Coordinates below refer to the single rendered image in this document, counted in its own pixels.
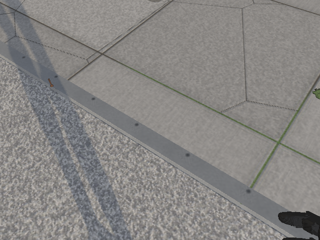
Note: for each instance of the right robot hand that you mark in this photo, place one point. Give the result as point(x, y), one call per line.
point(309, 221)

